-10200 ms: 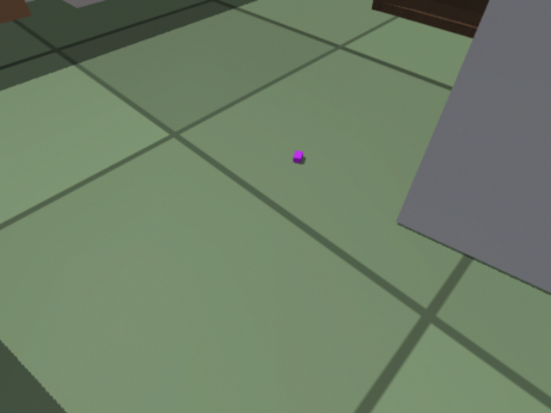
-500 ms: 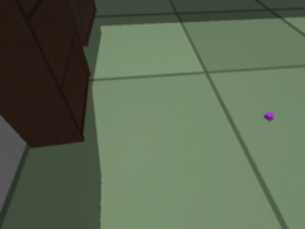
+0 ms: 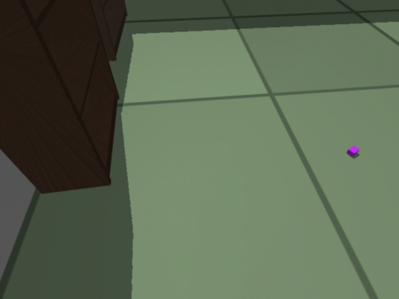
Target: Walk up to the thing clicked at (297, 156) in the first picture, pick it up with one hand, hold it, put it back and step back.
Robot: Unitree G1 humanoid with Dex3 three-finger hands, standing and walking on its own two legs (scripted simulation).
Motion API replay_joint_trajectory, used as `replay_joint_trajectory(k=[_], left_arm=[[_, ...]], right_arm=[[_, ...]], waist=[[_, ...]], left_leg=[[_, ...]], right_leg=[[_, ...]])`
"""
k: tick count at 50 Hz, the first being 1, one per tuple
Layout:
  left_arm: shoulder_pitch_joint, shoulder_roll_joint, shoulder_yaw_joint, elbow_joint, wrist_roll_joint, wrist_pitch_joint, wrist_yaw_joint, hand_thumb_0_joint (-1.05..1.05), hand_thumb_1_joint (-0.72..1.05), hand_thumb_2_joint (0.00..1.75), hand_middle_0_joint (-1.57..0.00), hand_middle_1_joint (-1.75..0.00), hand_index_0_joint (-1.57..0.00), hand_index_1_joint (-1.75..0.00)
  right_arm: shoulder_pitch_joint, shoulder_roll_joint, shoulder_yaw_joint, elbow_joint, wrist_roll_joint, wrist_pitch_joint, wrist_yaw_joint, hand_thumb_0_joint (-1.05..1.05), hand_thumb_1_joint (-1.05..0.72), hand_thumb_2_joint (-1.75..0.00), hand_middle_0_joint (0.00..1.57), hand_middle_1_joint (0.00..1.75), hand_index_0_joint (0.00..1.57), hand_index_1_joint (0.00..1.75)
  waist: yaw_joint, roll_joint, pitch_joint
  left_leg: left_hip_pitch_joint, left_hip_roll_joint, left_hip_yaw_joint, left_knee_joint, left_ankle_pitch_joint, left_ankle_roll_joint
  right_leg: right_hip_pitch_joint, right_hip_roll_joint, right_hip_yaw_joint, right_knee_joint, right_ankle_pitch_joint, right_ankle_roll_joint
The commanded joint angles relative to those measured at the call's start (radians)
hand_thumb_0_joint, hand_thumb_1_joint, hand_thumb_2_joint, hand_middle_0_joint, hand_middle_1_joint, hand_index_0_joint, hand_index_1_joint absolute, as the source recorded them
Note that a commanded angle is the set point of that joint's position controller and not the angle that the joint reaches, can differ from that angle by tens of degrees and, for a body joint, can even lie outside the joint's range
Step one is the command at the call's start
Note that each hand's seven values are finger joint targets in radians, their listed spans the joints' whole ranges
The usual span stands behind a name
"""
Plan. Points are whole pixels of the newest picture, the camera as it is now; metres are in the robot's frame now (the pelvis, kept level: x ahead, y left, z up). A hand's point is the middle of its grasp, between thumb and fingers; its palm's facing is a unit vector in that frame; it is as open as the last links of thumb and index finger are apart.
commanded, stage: stand
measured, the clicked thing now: (353, 150) +1.10 -1.06 -0.77
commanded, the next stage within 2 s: walk up in 0.82 s
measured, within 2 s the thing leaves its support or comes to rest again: neither
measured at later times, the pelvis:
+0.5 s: pelvis +0.00 +0.00 +0.00, yaw +0 degrees
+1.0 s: pelvis +0.03 -0.01 +0.00, yaw -3 degrees
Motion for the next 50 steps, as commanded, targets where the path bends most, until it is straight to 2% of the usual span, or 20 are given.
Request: replay_joint_trajectory(k=[1,5,16,29,30,34,40,41,42,43,44,45,46,47,48,49,50], left_arm=[[-0.025,0.214,0.044,-0.052,0.0,-0.019,0.016,0.0,0.9,0.9,-0.2,-0.3,-0.2,-0.3],[-0.027,0.215,0.044,-0.054,-0.002,-0.02,0.015,0.0,0.9,0.9,-0.2,-0.3,-0.2,-0.3],[-0.022,0.215,0.044,-0.053,-0.001,-0.021,0.016,0.0,0.9,0.9,-0.2,-0.3,-0.2,-0.3],[-0.029,0.216,0.045,-0.051,-0.001,-0.02,0.015,0.0,0.9,0.9,-0.2,-0.3,-0.2,-0.3],[-0.026,0.217,0.048,-0.054,-0.001,-0.019,0.015,0.0,0.9,0.9,-0.2,-0.3,-0.2,-0.3],[-0.027,0.214,0.047,-0.056,-0.002,-0.021,0.015,0.0,0.9,0.9,-0.2,-0.3,-0.2,-0.3],[-0.025,0.216,0.046,-0.055,-0.002,-0.021,0.015,0.0,0.9,0.9,-0.2,-0.3,-0.2,-0.3],[0.02,0.31,0.108,-0.107,0.016,-0.034,-0.017,0.0,0.9,0.9,-0.2,-0.3,-0.2,-0.3],[0.012,0.304,0.111,-0.107,0.025,-0.033,-0.029,0.0,0.9,0.9,-0.2,-0.3,-0.2,-0.3],[-0.04,0.286,0.111,-0.126,0.026,-0.031,-0.038,0.0,0.9,0.9,-0.2,-0.3,-0.2,-0.3],[-0.079,0.262,0.109,-0.149,0.028,-0.03,-0.046,0.0,0.9,0.9,-0.2,-0.3,-0.2,-0.3],[-0.127,0.252,0.109,-0.174,0.027,-0.03,-0.05,0.0,0.9,0.9,-0.2,-0.3,-0.2,-0.3],[-0.135,0.243,0.107,-0.188,0.024,-0.036,-0.05,0.0,0.9,0.9,-0.2,-0.3,-0.2,-0.3],[-0.129,0.248,0.103,-0.194,0.018,-0.043,-0.055,0.0,0.9,0.9,-0.2,-0.3,-0.2,-0.3],[-0.127,0.254,0.101,-0.194,0.017,-0.054,-0.06,0.0,0.9,0.9,-0.2,-0.3,-0.2,-0.3],[-0.114,0.259,0.108,-0.19,0.018,-0.055,-0.069,0.0,0.9,0.9,-0.2,-0.3,-0.2,-0.3],[-0.076,0.258,0.115,-0.188,0.017,-0.05,-0.078,0.0,0.9,0.9,-0.2,-0.3,-0.2,-0.3]], right_arm=[[-0.029,-0.211,-0.042,-0.064,-0.004,-0.024,-0.012,0.0,-0.9,-0.9,0.2,0.3,0.2,0.3],[-0.036,-0.213,-0.044,-0.066,-0.003,-0.025,-0.013,0.0,-0.9,-0.9,0.2,0.3,0.2,0.3],[-0.027,-0.214,-0.044,-0.066,-0.003,-0.024,-0.013,0.0,-0.9,-0.9,0.2,0.3,0.2,0.3],[-0.021,-0.211,-0.045,-0.063,-0.004,-0.021,-0.01,0.0,-0.9,-0.9,0.2,0.3,0.2,0.3],[-0.019,-0.213,-0.047,-0.063,-0.005,-0.02,-0.012,0.0,-0.9,-0.9,0.2,0.3,0.2,0.3],[-0.026,-0.215,-0.046,-0.067,-0.004,-0.024,-0.011,0.0,-0.9,-0.9,0.2,0.3,0.2,0.3],[-0.019,-0.212,-0.045,-0.062,-0.003,-0.024,-0.013,0.0,-0.9,-0.9,0.2,0.3,0.2,0.3],[0.045,-0.308,-0.113,-0.117,-0.021,-0.044,0.012,0.0,-0.9,-0.9,0.2,0.3,0.2,0.3],[0.048,-0.33,-0.126,-0.108,-0.031,-0.046,0.024,0.0,-0.9,-0.9,0.2,0.3,0.2,0.3],[0.053,-0.329,-0.131,-0.113,-0.035,-0.045,0.029,0.0,-0.9,-0.9,0.2,0.3,0.2,0.3],[0.081,-0.331,-0.139,-0.118,-0.033,-0.047,0.031,0.0,-0.9,-0.9,0.2,0.3,0.2,0.3],[0.117,-0.343,-0.155,-0.121,-0.033,-0.054,0.029,0.0,-0.9,-0.9,0.2,0.3,0.2,0.3],[0.124,-0.354,-0.163,-0.127,-0.037,-0.065,0.028,0.0,-0.9,-0.9,0.2,0.3,0.2,0.3],[0.101,-0.35,-0.168,-0.143,-0.033,-0.07,0.028,0.0,-0.9,-0.9,0.2,0.3,0.2,0.3],[0.111,-0.328,-0.16,-0.153,-0.032,-0.069,0.029,0.0,-0.9,-0.9,0.2,0.3,0.2,0.3],[0.109,-0.322,-0.161,-0.16,-0.037,-0.067,0.034,0.0,-0.9,-0.9,0.2,0.3,0.2,0.3],[0.073,-0.332,-0.164,-0.176,-0.039,-0.066,0.039,0.0,-0.9,-0.9,0.2,0.3,0.2,0.3]], waist=[[-0.001,0.0,-0.066],[0.0,0.002,-0.092],[0.0,-0.005,-0.077],[-0.004,0.001,-0.038],[-0.001,0.0,-0.046],[-0.001,0.001,-0.078],[-0.001,-0.001,-0.073],[-0.001,-0.006,-0.197],[-0.002,0.042,-0.123],[-0.019,0.078,-0.04],[-0.043,0.116,0.007],[-0.076,0.167,0.074],[-0.076,0.138,0.092],[-0.061,0.103,0.083],[-0.068,0.083,0.041],[-0.063,0.121,0.029],[-0.04,0.166,0.021]], left_leg=[[0.014,0.109,-0.082,-0.063,0.079,0.038],[0.042,0.111,-0.08,-0.048,0.116,0.038],[0.033,0.112,-0.081,-0.052,0.104,0.039],[0.0,0.104,-0.087,-0.068,0.007,0.037],[0.001,0.105,-0.083,-0.066,-0.004,0.043],[0.021,0.108,-0.088,-0.055,0.079,0.039],[0.017,0.107,-0.088,-0.051,0.1,0.039],[0.032,0.091,-0.107,0.021,-0.44,0.108],[-0.008,0.115,-0.15,-0.004,-0.605,0.125],[-0.003,0.139,-0.192,-0.055,-0.662,0.138],[0.039,0.208,-0.267,-0.129,-0.678,0.174],[0.079,0.324,-0.388,-0.222,-0.622,0.224],[0.135,0.391,-0.432,-0.241,-0.484,0.264],[0.172,0.398,-0.414,-0.231,-0.396,0.271],[0.19,0.352,-0.366,-0.221,-0.38,0.26],[0.172,0.299,-0.301,-0.211,-0.416,0.245],[0.103,0.277,-0.256,-0.212,-0.456,0.228]], right_leg=[[-0.004,-0.097,0.059,-0.038,0.123,-0.048],[-0.003,-0.1,0.06,-0.032,0.147,-0.05],[-0.003,-0.1,0.061,-0.033,0.147,-0.049],[-0.029,-0.093,0.065,-0.057,0.04,-0.05],[-0.022,-0.099,0.071,-0.058,0.056,-0.054],[-0.003,-0.097,0.061,-0.037,0.111,-0.05],[0.006,-0.099,0.059,-0.04,0.129,-0.05],[0.006,-0.049,0.058,0.051,-0.39,-0.093],[-0.12,-0.049,0.065,0.112,-0.526,-0.101],[-0.268,-0.026,0.032,0.17,-0.526,-0.087],[-0.387,-0.006,-0.013,0.263,-0.443,-0.072],[-0.51,0.011,-0.062,0.428,-0.309,-0.055],[-0.567,-0.035,-0.019,0.435,-0.299,-0.051],[-0.543,-0.074,0.002,0.386,-0.286,-0.053],[-0.52,-0.064,-0.012,0.36,-0.293,-0.048],[-0.481,-0.063,-0.032,0.349,-0.299,-0.043],[-0.405,-0.057,-0.055,0.336,-0.282,-0.04]])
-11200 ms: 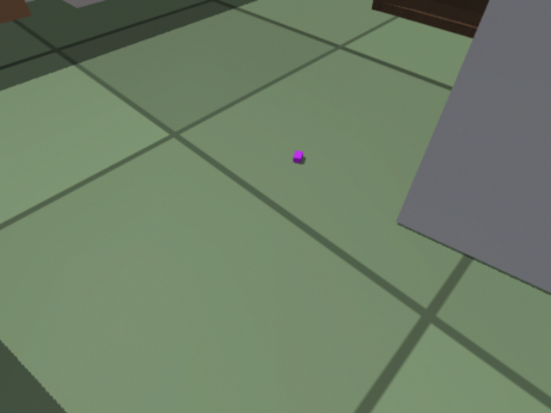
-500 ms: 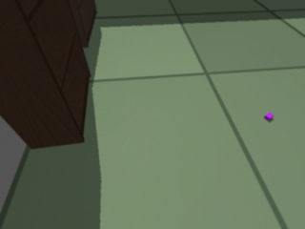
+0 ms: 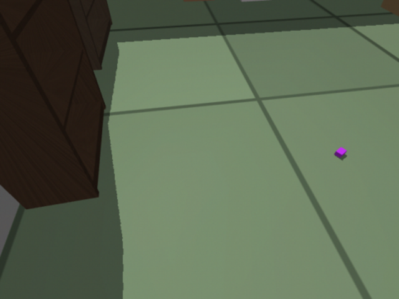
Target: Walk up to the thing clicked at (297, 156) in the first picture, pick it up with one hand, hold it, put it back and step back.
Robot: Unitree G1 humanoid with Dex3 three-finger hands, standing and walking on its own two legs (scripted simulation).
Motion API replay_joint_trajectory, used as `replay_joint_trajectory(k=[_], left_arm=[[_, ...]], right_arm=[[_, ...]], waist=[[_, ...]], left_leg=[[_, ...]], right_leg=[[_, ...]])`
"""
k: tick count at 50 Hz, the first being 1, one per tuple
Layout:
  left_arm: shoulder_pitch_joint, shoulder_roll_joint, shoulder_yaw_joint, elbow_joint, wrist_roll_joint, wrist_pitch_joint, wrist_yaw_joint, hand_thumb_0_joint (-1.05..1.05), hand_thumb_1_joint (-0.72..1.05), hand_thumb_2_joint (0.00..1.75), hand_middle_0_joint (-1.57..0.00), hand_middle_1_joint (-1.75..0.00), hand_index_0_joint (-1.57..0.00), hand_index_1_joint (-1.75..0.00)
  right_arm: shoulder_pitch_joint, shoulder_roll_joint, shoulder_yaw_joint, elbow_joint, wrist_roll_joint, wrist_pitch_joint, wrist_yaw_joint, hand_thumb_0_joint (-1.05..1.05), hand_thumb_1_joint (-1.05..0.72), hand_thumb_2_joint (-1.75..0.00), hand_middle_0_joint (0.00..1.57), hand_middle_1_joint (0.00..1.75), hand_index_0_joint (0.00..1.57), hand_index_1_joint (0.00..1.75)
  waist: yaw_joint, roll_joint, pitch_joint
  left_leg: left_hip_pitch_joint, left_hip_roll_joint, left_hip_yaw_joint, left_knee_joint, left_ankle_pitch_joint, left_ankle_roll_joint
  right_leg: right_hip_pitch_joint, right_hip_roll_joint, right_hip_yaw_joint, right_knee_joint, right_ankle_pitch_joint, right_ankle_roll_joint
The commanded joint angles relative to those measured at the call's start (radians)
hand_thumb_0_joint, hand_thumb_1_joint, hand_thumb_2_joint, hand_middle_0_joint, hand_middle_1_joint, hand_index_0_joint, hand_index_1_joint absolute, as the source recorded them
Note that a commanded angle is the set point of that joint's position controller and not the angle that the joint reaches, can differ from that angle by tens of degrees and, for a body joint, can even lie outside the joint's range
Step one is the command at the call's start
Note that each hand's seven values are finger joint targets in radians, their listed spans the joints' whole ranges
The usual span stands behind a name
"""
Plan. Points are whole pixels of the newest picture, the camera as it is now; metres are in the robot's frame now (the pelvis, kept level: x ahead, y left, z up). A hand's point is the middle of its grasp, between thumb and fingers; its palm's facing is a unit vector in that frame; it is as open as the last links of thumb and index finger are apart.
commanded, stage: walk up
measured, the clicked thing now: (340, 152) +1.13 -0.99 -0.76
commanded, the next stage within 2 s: none
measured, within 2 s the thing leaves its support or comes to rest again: neither
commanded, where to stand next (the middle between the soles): +1.25 +0.04 m, yaw +2 degrees
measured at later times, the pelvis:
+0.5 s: pelvis +0.20 -0.03 -0.01, yaw +4 degrees
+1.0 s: pelvis +0.48 -0.01 -0.02, yaw +2 degrees
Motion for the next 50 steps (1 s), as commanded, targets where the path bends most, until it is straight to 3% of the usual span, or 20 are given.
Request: replay_joint_trajectory(k=[1,3,5,6,7,8,10,13,19,24,26,28,29,30,31,34,35,41,46,50], left_arm=[[-0.093,0.19,0.059,-0.129,-0.008,-0.049,-0.017,0.0,0.9,0.9,-0.2,-0.3,-0.2,-0.3],[0.076,0.189,0.074,-0.072,-0.012,-0.053,-0.01,0.0,0.9,0.9,-0.2,-0.3,-0.2,-0.3],[0.339,0.261,0.109,0.021,-0.008,-0.062,0.015,0.0,0.9,0.9,-0.2,-0.3,-0.2,-0.3],[0.417,0.328,0.133,0.014,0.009,-0.062,0.03,0.0,0.9,0.9,-0.2,-0.3,-0.2,-0.3],[0.272,0.362,0.13,-0.061,0.015,-0.067,0.039,0.0,0.9,0.9,-0.2,-0.3,-0.2,-0.3],[0.11,0.373,0.117,-0.121,0.004,-0.068,0.038,0.0,0.9,0.9,-0.2,-0.3,-0.2,-0.3],[0.002,0.315,0.095,-0.16,-0.008,-0.087,0.038,0.0,0.9,0.9,-0.2,-0.3,-0.2,-0.3],[-0.022,0.244,0.076,-0.168,-0.027,-0.103,0.038,0.0,0.9,0.9,-0.2,-0.3,-0.2,-0.3],[0.041,0.27,0.09,-0.185,-0.022,-0.113,0.042,0.0,0.9,0.9,-0.2,-0.3,-0.2,-0.3],[0.096,0.275,0.089,-0.184,-0.02,-0.102,0.036,0.0,0.9,0.9,-0.2,-0.3,-0.2,-0.3],[0.063,0.282,0.085,-0.197,-0.019,-0.095,0.037,0.0,0.9,0.9,-0.2,-0.3,-0.2,-0.3],[0.113,0.232,0.061,-0.199,-0.029,-0.085,0.043,0.0,0.9,0.9,-0.2,-0.3,-0.2,-0.3],[0.167,0.165,0.041,-0.207,-0.035,-0.077,0.046,0.0,0.9,0.9,-0.2,-0.3,-0.2,-0.3],[0.201,0.106,0.028,-0.227,-0.05,-0.077,0.041,0.0,0.9,0.9,-0.2,-0.3,-0.2,-0.3],[0.14,0.236,0.051,-0.217,-0.046,-0.072,0.055,0.0,0.9,0.9,-0.2,-0.3,-0.2,-0.3],[0.096,0.205,0.034,-0.203,-0.057,-0.084,0.044,0.0,0.9,0.9,-0.2,-0.3,-0.2,-0.3],[0.131,0.19,0.032,-0.191,-0.065,-0.076,0.038,0.0,0.9,0.9,-0.2,-0.3,-0.2,-0.3],[0.065,0.173,0.034,-0.225,-0.036,-0.058,-0.006,0.0,0.9,0.9,-0.2,-0.3,-0.2,-0.3],[-0.015,0.161,0.047,-0.236,-0.028,-0.074,-0.019,0.0,0.9,0.9,-0.2,-0.3,-0.2,-0.3],[0.157,0.21,0.079,-0.179,-0.023,-0.08,0.002,0.0,0.9,0.9,-0.2,-0.3,-0.2,-0.3]], right_arm=[[-0.075,-0.322,-0.084,-0.107,-0.002,-0.02,-0.003,0.0,-0.9,-0.9,0.2,0.3,0.2,0.3],[-0.183,-0.297,-0.078,-0.142,0.0,-0.01,0.002,0.0,-0.9,-0.9,0.2,0.3,0.2,0.3],[-0.198,-0.192,-0.045,-0.166,-0.014,-0.003,-0.003,0.0,-0.9,-0.9,0.2,0.3,0.2,0.3],[-0.189,-0.135,-0.019,-0.187,-0.011,-0.003,-0.003,0.0,-0.9,-0.9,0.2,0.3,0.2,0.3],[-0.126,-0.155,-0.025,-0.191,0.015,0.007,-0.006,0.0,-0.9,-0.9,0.2,0.3,0.2,0.3],[-0.095,-0.237,-0.044,-0.174,0.013,0.01,-0.007,0.0,-0.9,-0.9,0.2,0.3,0.2,0.3],[-0.061,-0.277,-0.048,-0.126,0.023,-0.003,0.002,0.0,-0.9,-0.9,0.2,0.3,0.2,0.3],[0.075,-0.243,-0.038,-0.076,0.031,-0.001,0.016,0.0,-0.9,-0.9,0.2,0.3,0.2,0.3],[-0.066,-0.239,-0.039,-0.168,0.014,0.002,0.046,0.0,-0.9,-0.9,0.2,0.3,0.2,0.3],[-0.162,-0.209,-0.034,-0.22,0.007,-0.009,0.053,0.0,-0.9,-0.9,0.2,0.3,0.2,0.3],[-0.077,-0.212,-0.047,-0.206,0.007,-0.011,0.044,0.0,-0.9,-0.9,0.2,0.3,0.2,0.3],[0.126,-0.258,-0.073,-0.147,-0.01,-0.022,0.025,0.0,-0.9,-0.9,0.2,0.3,0.2,0.3],[0.283,-0.324,-0.101,-0.123,-0.025,-0.028,0.01,0.0,-0.9,-0.9,0.2,0.3,0.2,0.3],[0.284,-0.401,-0.118,-0.163,-0.015,-0.036,-0.004,0.0,-0.9,-0.9,0.2,0.3,0.2,0.3],[0.251,-0.406,-0.122,-0.171,0.027,-0.037,-0.004,0.0,-0.9,-0.9,0.2,0.3,0.2,0.3],[0.115,-0.3,-0.068,-0.206,0.036,-0.04,-0.025,0.0,-0.9,-0.9,0.2,0.3,0.2,0.3],[0.088,-0.275,-0.055,-0.214,0.041,-0.045,-0.026,0.0,-0.9,-0.9,0.2,0.3,0.2,0.3],[0.047,-0.281,-0.05,-0.254,0.033,-0.07,-0.017,0.0,-0.9,-0.9,0.2,0.3,0.2,0.3],[0.064,-0.286,-0.046,-0.252,0.032,-0.065,-0.01,0.0,-0.9,-0.9,0.2,0.3,0.2,0.3],[0.064,-0.262,-0.036,-0.268,0.034,-0.05,-0.017,0.0,-0.9,-0.9,0.2,0.3,0.2,0.3]], waist=[[-0.002,0.225,0.057],[0.104,0.213,0.013],[0.22,-0.087,-0.093],[0.263,-0.305,-0.05],[0.179,-0.228,-0.021],[0.107,-0.141,0.063],[0.038,-0.105,0.163],[-0.004,-0.119,0.116],[0.044,-0.081,0.15],[0.073,-0.047,0.095],[0.021,-0.052,0.042],[-0.063,0.1,-0.083],[-0.125,0.239,-0.179],[-0.102,0.389,-0.224],[-0.113,0.239,-0.228],[-0.039,0.09,-0.051],[-0.011,0.112,-0.016],[0.001,0.132,0.099],[-0.01,0.137,0.05],[0.09,-0.014,-0.073]], left_leg=[[-0.011,0.246,-0.259,-0.237,-0.391,0.174],[-0.185,0.17,-0.121,-0.096,-0.364,0.126],[-0.504,0.016,0.032,0.34,-0.422,0.066],[-0.711,-0.122,-0.014,0.656,-0.459,0.038],[-0.695,-0.127,-0.157,0.779,-0.346,0.001],[-0.617,-0.05,-0.214,0.773,-0.246,0.001],[-0.575,0.023,-0.221,0.755,-0.117,0.002],[-0.465,0.02,-0.19,0.647,0.025,-0.01],[-0.506,0.037,-0.128,0.403,0.105,-0.051],[-0.366,0.052,-0.003,0.199,0.142,-0.016],[-0.245,0.036,0.021,0.179,0.118,0.012],[0.071,-0.041,0.06,0.121,0.062,0.067],[0.289,0.092,-0.151,0.081,-0.129,0.131],[0.433,0.35,-0.67,-0.031,-0.208,0.215],[0.402,0.39,-0.775,-0.092,-0.196,0.294],[0.1,0.265,-0.313,-0.061,0.248,0.16],[0.027,0.237,-0.229,-0.085,0.279,0.159],[-0.085,0.238,-0.104,-0.195,0.085,0.21],[-0.081,0.192,-0.039,-0.095,0.143,0.162],[-0.157,0.13,0.031,0.266,0.276,0.104]], right_leg=[[-0.104,-0.048,-0.02,-0.043,0.021,0.005],[0.2,-0.03,-0.065,-0.172,0.194,-0.008],[0.611,-0.006,-0.053,-0.213,0.168,-0.01],[0.618,-0.169,0.243,-0.371,-0.146,-0.037],[0.438,-0.378,0.613,-0.597,-0.494,-0.076],[0.26,-0.423,0.67,-0.658,-0.561,-0.121],[0.155,-0.332,0.488,-0.635,-0.349,-0.15],[0.143,-0.214,0.183,-0.578,-0.068,-0.103],[0.169,-0.229,0.08,-0.595,-0.031,-0.155],[0.25,-0.219,-0.027,-0.483,0.253,-0.149],[0.257,-0.241,-0.029,-0.362,0.449,-0.15],[0.161,-0.139,-0.126,0.032,0.615,-0.108],[-0.047,-0.066,-0.148,0.33,0.44,-0.066],[-0.323,0.116,-0.066,0.517,-0.092,-0.019],[-0.346,0.052,0.065,0.579,-0.095,-0.053],[-0.247,-0.025,0.147,0.499,0.106,-0.047],[-0.22,-0.039,0.108,0.473,0.123,-0.041],[-0.24,-0.096,0.017,0.157,0.232,0.022],[-0.066,-0.059,-0.048,-0.082,0.376,-0.007],[0.274,0.003,-0.11,-0.145,0.306,-0.049]])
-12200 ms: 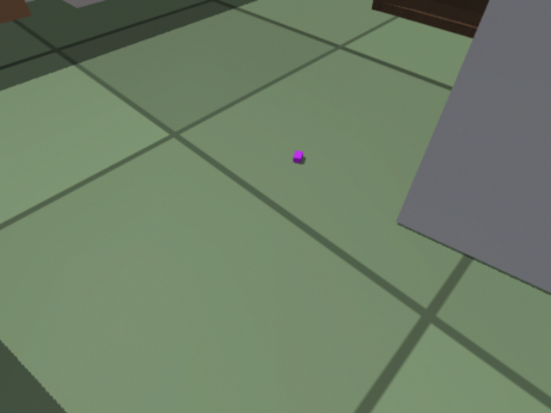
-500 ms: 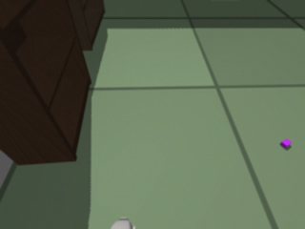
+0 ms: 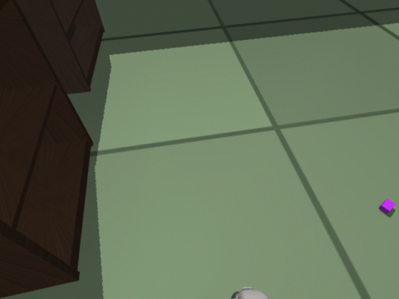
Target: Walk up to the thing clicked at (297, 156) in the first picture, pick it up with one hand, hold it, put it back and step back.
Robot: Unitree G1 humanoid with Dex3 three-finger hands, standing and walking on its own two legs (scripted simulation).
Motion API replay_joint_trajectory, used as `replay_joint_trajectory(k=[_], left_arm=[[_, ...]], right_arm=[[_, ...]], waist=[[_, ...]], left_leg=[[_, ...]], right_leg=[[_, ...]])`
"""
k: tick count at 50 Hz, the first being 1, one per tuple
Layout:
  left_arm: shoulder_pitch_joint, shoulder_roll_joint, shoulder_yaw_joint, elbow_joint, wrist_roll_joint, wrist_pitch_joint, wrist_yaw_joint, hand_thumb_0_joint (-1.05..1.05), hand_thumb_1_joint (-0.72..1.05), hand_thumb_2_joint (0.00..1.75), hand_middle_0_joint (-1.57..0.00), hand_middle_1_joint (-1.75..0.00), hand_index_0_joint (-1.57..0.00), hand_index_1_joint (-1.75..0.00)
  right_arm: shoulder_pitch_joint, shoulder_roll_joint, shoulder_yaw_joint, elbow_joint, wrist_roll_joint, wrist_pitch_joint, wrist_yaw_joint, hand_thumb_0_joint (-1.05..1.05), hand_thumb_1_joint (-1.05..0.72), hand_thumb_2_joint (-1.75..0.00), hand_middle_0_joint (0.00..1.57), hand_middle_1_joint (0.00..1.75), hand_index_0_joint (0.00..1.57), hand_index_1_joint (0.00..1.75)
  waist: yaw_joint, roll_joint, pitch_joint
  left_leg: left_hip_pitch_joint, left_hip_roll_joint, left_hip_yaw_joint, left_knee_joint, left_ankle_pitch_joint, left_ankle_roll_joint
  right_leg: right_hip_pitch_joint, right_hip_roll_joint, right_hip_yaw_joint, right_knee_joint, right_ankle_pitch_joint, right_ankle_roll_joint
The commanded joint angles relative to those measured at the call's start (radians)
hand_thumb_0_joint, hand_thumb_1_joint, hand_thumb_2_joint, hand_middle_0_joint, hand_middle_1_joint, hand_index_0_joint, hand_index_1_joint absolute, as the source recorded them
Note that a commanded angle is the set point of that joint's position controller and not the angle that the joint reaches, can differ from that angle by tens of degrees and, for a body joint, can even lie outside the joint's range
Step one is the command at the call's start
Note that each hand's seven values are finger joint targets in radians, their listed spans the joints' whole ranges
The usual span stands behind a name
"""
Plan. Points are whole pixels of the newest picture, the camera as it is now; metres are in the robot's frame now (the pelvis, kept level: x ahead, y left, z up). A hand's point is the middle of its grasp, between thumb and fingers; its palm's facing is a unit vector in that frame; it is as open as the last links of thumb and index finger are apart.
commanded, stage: walk up
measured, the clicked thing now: (386, 206) +0.61 -1.00 -0.74
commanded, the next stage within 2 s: none
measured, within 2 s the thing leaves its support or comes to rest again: neither
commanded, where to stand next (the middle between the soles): +0.77 +0.03 m, yaw +0 degrees
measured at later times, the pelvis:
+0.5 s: pelvis +0.24 +0.02 +0.00, yaw +2 degrees
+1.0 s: pelvis +0.43 +0.00 +0.00, yaw -1 degrees
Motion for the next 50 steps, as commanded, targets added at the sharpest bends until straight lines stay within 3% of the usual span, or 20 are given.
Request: replay_joint_trajectory(k=[1,2,3,5,9,15,19,21,23,24,25,26,27,29,31,35,40,45,48,50], left_arm=[[0.252,0.239,0.098,0.003,0.004,-0.038,0.038,0.0,0.9,0.9,-0.2,-0.3,-0.2,-0.3],[0.315,0.324,0.119,-0.007,0.009,-0.044,0.053,0.0,0.9,0.9,-0.2,-0.3,-0.2,-0.3],[0.276,0.342,0.116,-0.02,-0.012,-0.043,0.054,0.0,0.9,0.9,-0.2,-0.3,-0.2,-0.3],[0.185,0.301,0.1,-0.055,-0.029,-0.043,0.066,0.0,0.9,0.9,-0.2,-0.3,-0.2,-0.3],[0.1,0.213,0.067,-0.069,-0.02,-0.054,0.072,0.0,0.9,0.9,-0.2,-0.3,-0.2,-0.3],[0.071,0.235,0.073,-0.123,-0.003,-0.066,0.063,0.0,0.9,0.9,-0.2,-0.3,-0.2,-0.3],[0.125,0.245,0.071,-0.11,-0.002,-0.061,0.06,0.0,0.9,0.9,-0.2,-0.3,-0.2,-0.3],[0.105,0.259,0.073,-0.114,-0.002,-0.055,0.061,0.0,0.9,0.9,-0.2,-0.3,-0.2,-0.3],[0.123,0.214,0.05,-0.119,-0.006,-0.047,0.065,0.0,0.9,0.9,-0.2,-0.3,-0.2,-0.3],[0.171,0.149,0.025,-0.122,-0.014,-0.043,0.069,0.0,0.9,0.9,-0.2,-0.3,-0.2,-0.3],[0.217,0.079,0.009,-0.127,-0.019,-0.037,0.066,0.0,0.9,0.9,-0.2,-0.3,-0.2,-0.3],[0.207,0.206,0.037,-0.103,-0.017,-0.025,0.085,0.0,0.9,0.9,-0.2,-0.3,-0.2,-0.3],[0.154,0.23,0.034,-0.096,-0.008,-0.025,0.088,0.0,0.9,0.9,-0.2,-0.3,-0.2,-0.3],[0.163,0.197,0.028,-0.067,-0.021,-0.028,0.077,0.0,0.9,0.9,-0.2,-0.3,-0.2,-0.3],[0.197,0.179,0.032,-0.049,-0.028,-0.016,0.066,0.0,0.9,0.9,-0.2,-0.3,-0.2,-0.3],[0.165,0.164,0.032,-0.062,-0.016,-0.004,0.048,0.0,0.9,0.9,-0.2,-0.3,-0.2,-0.3],[0.019,0.136,0.032,-0.107,-0.003,-0.008,0.028,0.0,0.9,0.9,-0.2,-0.3,-0.2,-0.3],[0.003,0.121,0.038,-0.095,-0.004,-0.021,0.03,0.0,0.9,0.9,-0.2,-0.3,-0.2,-0.3],[0.175,0.183,0.069,-0.037,0.0,-0.037,0.05,0.0,0.9,0.9,-0.2,-0.3,-0.2,-0.3],[0.251,0.31,0.101,-0.061,0.001,-0.049,0.072,0.0,0.9,0.9,-0.2,-0.3,-0.2,-0.3]], right_arm=[[-0.021,-0.172,-0.044,-0.112,-0.001,-0.026,-0.018,0.0,-0.9,-0.9,0.2,0.3,0.2,0.3],[0.023,-0.111,-0.022,-0.132,0.003,-0.025,-0.017,0.0,-0.9,-0.9,0.2,0.3,0.2,0.3],[0.022,-0.205,-0.043,-0.114,0.008,-0.017,-0.025,0.0,-0.9,-0.9,0.2,0.3,0.2,0.3],[-0.077,-0.228,-0.046,-0.093,0.01,-0.017,-0.034,0.0,-0.9,-0.9,0.2,0.3,0.2,0.3],[0.002,-0.167,-0.039,-0.061,0.014,0.0,-0.011,0.0,-0.9,-0.9,0.2,0.3,0.2,0.3],[-0.119,-0.157,-0.054,-0.097,-0.011,0.016,0.024,0.0,-0.9,-0.9,0.2,0.3,0.2,0.3],[-0.203,-0.147,-0.06,-0.118,-0.016,0.0,0.034,0.0,-0.9,-0.9,0.2,0.3,0.2,0.3],[-0.155,-0.153,-0.064,-0.108,-0.017,-0.007,0.032,0.0,-0.9,-0.9,0.2,0.3,0.2,0.3],[-0.008,-0.203,-0.085,-0.057,-0.027,-0.019,0.016,0.0,-0.9,-0.9,0.2,0.3,0.2,0.3],[0.119,-0.264,-0.109,-0.03,-0.046,-0.024,0.003,0.0,-0.9,-0.9,0.2,0.3,0.2,0.3],[0.121,-0.325,-0.118,-0.061,-0.044,-0.029,-0.01,0.0,-0.9,-0.9,0.2,0.3,0.2,0.3],[0.085,-0.347,-0.125,-0.077,-0.008,-0.026,-0.012,0.0,-0.9,-0.9,0.2,0.3,0.2,0.3],[0.059,-0.314,-0.119,-0.076,0.008,-0.022,-0.016,0.0,-0.9,-0.9,0.2,0.3,0.2,0.3],[-0.024,-0.236,-0.079,-0.093,0.009,-0.027,-0.027,0.0,-0.9,-0.9,0.2,0.3,0.2,0.3],[-0.03,-0.215,-0.067,-0.092,0.013,-0.037,-0.027,0.0,-0.9,-0.9,0.2,0.3,0.2,0.3],[-0.044,-0.221,-0.072,-0.12,0.005,-0.045,-0.026,0.0,-0.9,-0.9,0.2,0.3,0.2,0.3],[-0.005,-0.236,-0.077,-0.113,0.001,-0.039,-0.024,0.0,-0.9,-0.9,0.2,0.3,0.2,0.3],[-0.018,-0.232,-0.071,-0.133,0.001,-0.023,-0.024,0.0,-0.9,-0.9,0.2,0.3,0.2,0.3],[-0.003,-0.176,-0.047,-0.148,0.0,-0.014,-0.025,0.0,-0.9,-0.9,0.2,0.3,0.2,0.3],[0.096,-0.107,-0.014,-0.148,0.002,-0.005,-0.023,0.0,-0.9,-0.9,0.2,0.3,0.2,0.3]], waist=[[0.169,-0.162,-0.194],[0.169,-0.338,-0.211],[0.16,-0.25,-0.201],[0.145,-0.133,-0.077],[0.052,-0.147,-0.017],[0.064,-0.131,0.043],[0.094,-0.106,0.028],[0.054,-0.09,-0.01],[-0.022,0.053,-0.095],[-0.07,0.229,-0.179],[-0.045,0.359,-0.19],[-0.048,0.229,-0.185],[-0.04,0.147,-0.106],[0.009,0.087,-0.02],[0.033,0.125,-0.002],[0.033,0.155,0.011],[-0.002,0.128,0.041],[0.017,0.117,0.011],[0.105,-0.055,-0.117],[0.115,-0.278,-0.173]], left_leg=[[-0.35,0.055,0.008,0.434,0.378,0.126],[-0.571,-0.065,-0.014,0.656,-0.046,0.086],[-0.674,-0.054,-0.085,0.749,-0.096,0.07],[-0.664,0.014,-0.192,0.813,-0.015,0.067],[-0.501,0.028,-0.185,0.618,0.133,0.068],[-0.494,0.057,-0.109,0.269,0.252,0.015],[-0.413,0.045,-0.068,0.134,0.31,0.041],[-0.321,0.035,-0.051,0.088,0.293,0.062],[-0.064,-0.016,-0.041,0.037,0.243,0.093],[0.097,0.114,-0.243,-0.044,0.078,0.15],[0.213,0.328,-0.659,-0.134,-0.016,0.208],[0.177,0.404,-0.789,-0.197,-0.068,0.303],[0.083,0.384,-0.716,-0.199,0.018,0.299],[-0.084,0.257,-0.386,-0.188,0.323,0.172],[-0.158,0.217,-0.266,-0.201,0.435,0.157],[-0.138,0.223,-0.198,-0.254,0.335,0.225],[-0.09,0.219,-0.15,-0.238,0.367,0.241],[-0.158,0.211,-0.122,-0.126,0.425,0.211],[-0.254,0.116,-0.045,0.21,0.398,0.152],[-0.576,-0.067,-0.048,0.598,-0.098,0.076]], right_leg=[[0.585,0.014,0.027,-0.097,-0.165,-0.057],[0.701,-0.241,0.456,-0.19,-0.225,-0.131],[0.723,-0.35,0.706,-0.283,-0.209,-0.235],[0.514,-0.324,0.584,-0.3,-0.065,-0.27],[0.289,-0.144,0.188,-0.283,0.113,-0.171],[0.213,-0.15,0.1,-0.372,-0.209,-0.188],[0.248,-0.165,0.09,-0.31,-0.165,-0.165],[0.252,-0.18,0.09,-0.24,-0.085,-0.157],[0.176,-0.095,0.002,0.052,0.094,-0.113],[0.048,-0.013,-0.056,0.349,0.033,-0.068],[-0.185,0.135,-0.005,0.537,-0.419,-0.019],[-0.219,0.093,0.059,0.62,-0.447,-0.038],[-0.224,0.058,0.102,0.652,-0.4,-0.038],[-0.119,0.028,0.183,0.554,-0.252,-0.027],[-0.05,0.018,0.143,0.496,-0.207,-0.011],[-0.09,-0.001,0.096,0.388,-0.128,0.022],[-0.1,-0.02,0.029,0.155,-0.074,0.022],[0.105,0.027,-0.023,-0.001,-0.018,-0.006],[0.44,0.058,-0.014,-0.102,-0.076,-0.039],[0.622,-0.316,0.618,-0.297,-0.344,-0.149]])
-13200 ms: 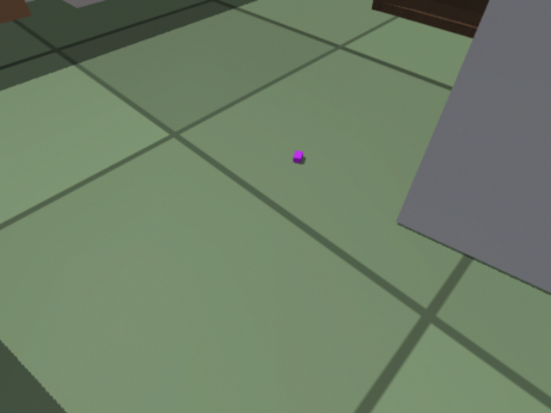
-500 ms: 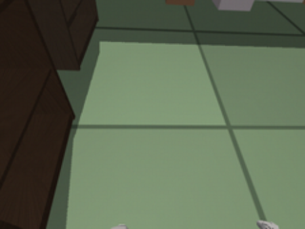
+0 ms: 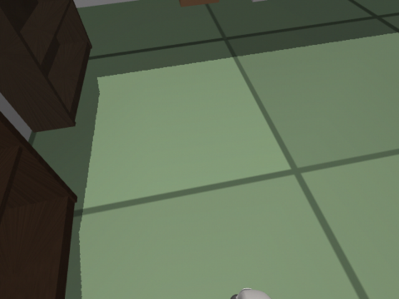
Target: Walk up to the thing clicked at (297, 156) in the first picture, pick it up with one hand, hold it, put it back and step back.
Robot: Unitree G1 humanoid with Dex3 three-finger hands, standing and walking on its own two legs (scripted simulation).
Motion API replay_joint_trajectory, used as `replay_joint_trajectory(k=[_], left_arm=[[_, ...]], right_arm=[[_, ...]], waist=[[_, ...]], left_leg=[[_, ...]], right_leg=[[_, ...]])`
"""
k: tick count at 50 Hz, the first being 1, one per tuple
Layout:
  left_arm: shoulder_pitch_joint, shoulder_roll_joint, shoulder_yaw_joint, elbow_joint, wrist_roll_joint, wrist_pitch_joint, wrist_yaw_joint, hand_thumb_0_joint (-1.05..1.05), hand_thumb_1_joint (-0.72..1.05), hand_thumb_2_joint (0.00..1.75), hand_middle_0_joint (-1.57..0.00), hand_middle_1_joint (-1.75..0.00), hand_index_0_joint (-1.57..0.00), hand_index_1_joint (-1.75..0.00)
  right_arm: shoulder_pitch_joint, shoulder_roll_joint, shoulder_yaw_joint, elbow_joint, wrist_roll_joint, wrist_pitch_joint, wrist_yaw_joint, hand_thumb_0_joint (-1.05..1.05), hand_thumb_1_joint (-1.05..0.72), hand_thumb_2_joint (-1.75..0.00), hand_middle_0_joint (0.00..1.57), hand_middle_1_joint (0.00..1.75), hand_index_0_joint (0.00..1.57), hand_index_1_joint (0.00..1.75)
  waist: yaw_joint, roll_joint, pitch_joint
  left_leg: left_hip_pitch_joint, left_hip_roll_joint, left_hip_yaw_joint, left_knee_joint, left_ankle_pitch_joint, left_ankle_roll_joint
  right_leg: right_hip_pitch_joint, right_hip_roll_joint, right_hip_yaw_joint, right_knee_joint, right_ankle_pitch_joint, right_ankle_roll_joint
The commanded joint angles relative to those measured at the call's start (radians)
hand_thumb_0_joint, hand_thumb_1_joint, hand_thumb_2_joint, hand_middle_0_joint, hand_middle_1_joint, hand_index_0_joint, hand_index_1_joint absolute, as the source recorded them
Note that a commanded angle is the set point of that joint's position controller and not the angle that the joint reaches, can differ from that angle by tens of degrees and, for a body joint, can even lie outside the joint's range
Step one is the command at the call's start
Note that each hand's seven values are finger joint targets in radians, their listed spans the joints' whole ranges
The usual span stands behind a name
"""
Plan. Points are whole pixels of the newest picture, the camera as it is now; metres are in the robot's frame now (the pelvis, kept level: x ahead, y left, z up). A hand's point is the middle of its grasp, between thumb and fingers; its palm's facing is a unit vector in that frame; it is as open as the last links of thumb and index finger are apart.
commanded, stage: walk up
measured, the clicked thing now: out of the picture +0.21 -1.00 -0.74
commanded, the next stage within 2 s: none
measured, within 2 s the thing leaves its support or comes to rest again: neither
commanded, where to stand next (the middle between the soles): +0.34 +0.04 m, yaw +2 degrees
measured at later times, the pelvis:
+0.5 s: pelvis +0.16 +0.04 +0.00, yaw +7 degrees
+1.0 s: pelvis +0.25 +0.00 +0.00, yaw +12 degrees
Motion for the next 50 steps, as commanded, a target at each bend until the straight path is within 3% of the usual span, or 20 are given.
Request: replay_joint_trajectory(k=[1,2,6,12,18,22,23,24,25,26,30,35,40,42,44,45,46,47,48,50], left_arm=[[0.196,0.368,0.104,-0.042,-0.013,-0.031,0.042,0.0,0.9,0.9,-0.2,-0.3,-0.2,-0.3],[0.163,0.342,0.098,-0.057,-0.022,-0.029,0.044,0.0,0.9,0.9,-0.2,-0.3,-0.2,-0.3],[0.038,0.253,0.071,-0.095,-0.015,-0.036,0.045,0.0,0.9,0.9,-0.2,-0.3,-0.2,-0.3],[0.053,0.262,0.087,-0.126,-0.002,-0.041,0.035,0.0,0.9,0.9,-0.2,-0.3,-0.2,-0.3],[0.062,0.272,0.089,-0.137,0.001,-0.029,0.025,0.0,0.9,0.9,-0.2,-0.3,-0.2,-0.3],[0.016,0.253,0.076,-0.145,0.007,-0.007,0.023,0.0,0.9,0.9,-0.2,-0.3,-0.2,-0.3],[0.071,0.205,0.055,-0.138,0.006,-0.001,0.022,0.0,0.9,0.9,-0.2,-0.3,-0.2,-0.3],[0.126,0.119,0.032,-0.139,-0.004,0.003,0.02,0.0,0.9,0.9,-0.2,-0.3,-0.2,-0.3],[0.148,0.184,0.048,-0.122,-0.015,0.012,0.028,0.0,0.9,0.9,-0.2,-0.3,-0.2,-0.3],[0.096,0.25,0.06,-0.106,-0.004,0.017,0.038,0.0,0.9,0.9,-0.2,-0.3,-0.2,-0.3],[0.109,0.217,0.052,-0.076,-0.017,0.026,0.03,0.0,0.9,0.9,-0.2,-0.3,-0.2,-0.3],[0.097,0.195,0.054,-0.075,-0.01,0.048,0.016,0.0,0.9,0.9,-0.2,-0.3,-0.2,-0.3],[0.056,0.157,0.046,-0.051,-0.014,0.037,0.036,0.0,0.9,0.9,-0.2,-0.3,-0.2,-0.3],[0.042,0.153,0.044,-0.032,-0.013,0.031,0.046,0.0,0.9,0.9,-0.2,-0.3,-0.2,-0.3],[0.093,0.172,0.047,0.009,-0.006,0.019,0.054,0.0,0.9,0.9,-0.2,-0.3,-0.2,-0.3],[0.103,0.202,0.054,0.01,0.0,0.011,0.059,0.0,0.9,0.9,-0.2,-0.3,-0.2,-0.3],[0.067,0.257,0.064,-0.008,0.009,0.006,0.062,0.0,0.9,0.9,-0.2,-0.3,-0.2,-0.3],[-0.009,0.275,0.058,-0.033,0.005,0.009,0.062,0.0,0.9,0.9,-0.2,-0.3,-0.2,-0.3],[-0.055,0.293,0.061,-0.03,0.002,0.019,0.064,0.0,0.9,0.9,-0.2,-0.3,-0.2,-0.3],[-0.052,0.24,0.044,-0.023,0.01,0.025,0.063,0.0,0.9,0.9,-0.2,-0.3,-0.2,-0.3]], right_arm=[[0.034,-0.222,-0.049,-0.097,-0.003,-0.017,-0.017,0.0,-0.9,-0.9,0.2,0.3,0.2,0.3],[0.006,-0.231,-0.053,-0.084,-0.006,-0.015,-0.022,0.0,-0.9,-0.9,0.2,0.3,0.2,0.3],[0.075,-0.173,-0.044,-0.026,0.009,-0.002,-0.003,0.0,-0.9,-0.9,0.2,0.3,0.2,0.3],[0.01,-0.172,-0.059,-0.04,-0.017,-0.003,0.02,0.0,-0.9,-0.9,0.2,0.3,0.2,0.3],[-0.058,-0.156,-0.059,-0.055,-0.017,-0.025,0.031,0.0,-0.9,-0.9,0.2,0.3,0.2,0.3],[0.097,-0.206,-0.083,-0.005,-0.021,-0.042,0.01,0.0,-0.9,-0.9,0.2,0.3,0.2,0.3],[0.15,-0.243,-0.096,0.011,-0.023,-0.049,-0.004,0.0,-0.9,-0.9,0.2,0.3,0.2,0.3],[0.176,-0.318,-0.11,0.001,-0.033,-0.055,-0.019,0.0,-0.9,-0.9,0.2,0.3,0.2,0.3],[0.146,-0.352,-0.111,-0.048,-0.015,-0.061,-0.019,0.0,-0.9,-0.9,0.2,0.3,0.2,0.3],[0.133,-0.344,-0.117,-0.046,-0.002,-0.058,-0.019,0.0,-0.9,-0.9,0.2,0.3,0.2,0.3],[0.082,-0.252,-0.07,-0.067,0.012,-0.074,-0.039,0.0,-0.9,-0.9,0.2,0.3,0.2,0.3],[0.039,-0.252,-0.068,-0.094,0.006,-0.073,-0.048,0.0,-0.9,-0.9,0.2,0.3,0.2,0.3],[-0.036,-0.224,-0.044,-0.091,-0.003,-0.049,-0.056,0.0,-0.9,-0.9,0.2,0.3,0.2,0.3],[-0.051,-0.225,-0.044,-0.081,0.005,-0.033,-0.058,0.0,-0.9,-0.9,0.2,0.3,0.2,0.3],[-0.098,-0.18,-0.025,-0.085,0.017,-0.014,-0.056,0.0,-0.9,-0.9,0.2,0.3,0.2,0.3],[-0.065,-0.129,-0.005,-0.078,0.021,-0.009,-0.057,0.0,-0.9,-0.9,0.2,0.3,0.2,0.3],[-0.003,-0.068,0.017,-0.067,0.021,0.001,-0.057,0.0,-0.9,-0.9,0.2,0.3,0.2,0.3],[0.013,-0.119,0.005,-0.038,0.013,0.013,-0.066,0.0,-0.9,-0.9,0.2,0.3,0.2,0.3],[-0.006,-0.171,-0.014,-0.009,0.008,0.018,-0.072,0.0,-0.9,-0.9,0.2,0.3,0.2,0.3],[-0.049,-0.182,-0.015,0.023,0.013,0.013,-0.065,0.0,-0.9,-0.9,0.2,0.3,0.2,0.3]], waist=[[0.126,-0.228,-0.168],[0.118,-0.187,-0.111],[0.046,-0.197,-0.057],[0.069,-0.197,-0.003],[0.093,-0.181,-0.014],[-0.012,-0.041,-0.083],[-0.034,0.103,-0.11],[-0.028,0.35,-0.1],[-0.014,0.23,-0.086],[-0.019,0.15,-0.041],[0.026,0.073,-0.058],[0.034,0.113,-0.064],[0.046,0.119,-0.045],[0.045,0.103,-0.077],[0.083,0.024,-0.106],[0.088,-0.091,-0.135],[0.061,-0.274,-0.134],[0.043,-0.22,-0.112],[0.059,-0.242,-0.093],[0.063,-0.253,-0.097]], left_leg=[[-0.519,-0.049,-0.12,0.504,-0.088,0.036],[-0.533,-0.017,-0.159,0.517,-0.06,0.032],[-0.414,-0.002,-0.195,0.423,0.137,0.019],[-0.487,0.025,-0.163,0.218,0.239,-0.036],[-0.332,0.029,-0.083,-0.012,0.321,-0.019],[-0.063,-0.021,-0.052,-0.079,0.244,0.019],[0.051,-0.018,-0.125,-0.146,0.088,0.047],[0.109,0.188,-0.505,-0.297,-0.057,0.119],[0.102,0.338,-0.819,-0.414,-0.084,0.233],[0.063,0.369,-0.839,-0.392,-0.022,0.282],[-0.02,0.2,-0.391,-0.291,0.531,0.176],[-0.083,0.171,-0.287,-0.315,0.493,0.197],[-0.237,0.133,-0.191,-0.205,0.781,0.177],[-0.238,0.118,-0.194,-0.137,0.704,0.157],[-0.31,0.066,-0.192,-0.034,0.421,0.105],[-0.343,0.015,-0.156,0.064,0.25,0.07],[-0.407,-0.082,-0.132,0.183,-0.013,0.023],[-0.366,-0.083,-0.164,0.232,-0.122,0.011],[-0.343,-0.059,-0.167,0.259,-0.134,0.013],[-0.32,-0.046,-0.184,0.219,-0.101,0.01]], right_leg=[[0.483,-0.418,0.739,-0.316,-0.398,-0.244],[0.4,-0.395,0.677,-0.334,-0.396,-0.252],[0.205,-0.222,0.228,-0.338,-0.176,-0.133],[0.198,-0.243,0.134,-0.398,-0.28,-0.185],[0.166,-0.243,0.068,-0.304,-0.256,-0.165],[0.06,-0.225,0.037,-0.053,-0.274,-0.123],[-0.021,-0.165,-0.023,0.177,-0.219,-0.093],[-0.204,-0.034,-0.085,0.471,-0.352,-0.031],[-0.301,0.021,-0.013,0.57,-0.419,-0.018],[-0.309,-0.041,0.067,0.598,-0.43,-0.025],[-0.2,-0.095,0.12,0.513,-0.253,-0.018],[-0.147,-0.094,0.073,0.356,-0.164,0.024],[0.043,-0.053,0.015,0.164,-0.052,0.028],[0.109,-0.019,-0.004,0.08,-0.024,0.014],[0.26,-0.009,0.013,-0.044,0.07,-0.002],[0.315,-0.09,0.104,-0.12,0.07,-0.026],[0.283,-0.287,0.387,-0.235,-0.047,-0.071],[0.173,-0.373,0.484,-0.299,-0.247,-0.162],[0.118,-0.379,0.504,-0.298,-0.328,-0.199],[0.109,-0.291,0.374,-0.286,-0.304,-0.16]])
